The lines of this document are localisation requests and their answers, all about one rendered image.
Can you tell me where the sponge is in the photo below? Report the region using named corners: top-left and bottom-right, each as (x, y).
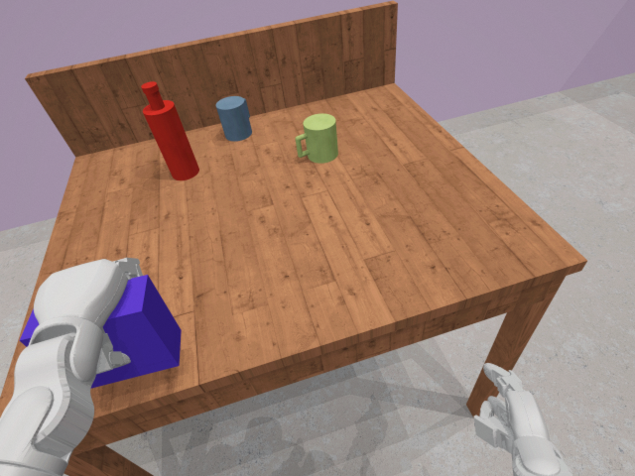
top-left (20, 275), bottom-right (182, 389)

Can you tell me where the table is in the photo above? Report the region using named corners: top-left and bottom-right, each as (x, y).
top-left (0, 1), bottom-right (587, 476)

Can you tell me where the robot right hand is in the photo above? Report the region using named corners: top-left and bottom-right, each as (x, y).
top-left (474, 363), bottom-right (550, 454)

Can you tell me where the right robot forearm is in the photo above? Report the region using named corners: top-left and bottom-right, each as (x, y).
top-left (512, 436), bottom-right (572, 476)

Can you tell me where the left robot forearm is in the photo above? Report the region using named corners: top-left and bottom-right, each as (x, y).
top-left (0, 316), bottom-right (103, 476)

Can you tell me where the robot left hand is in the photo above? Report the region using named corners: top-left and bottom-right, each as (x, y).
top-left (34, 258), bottom-right (143, 374)

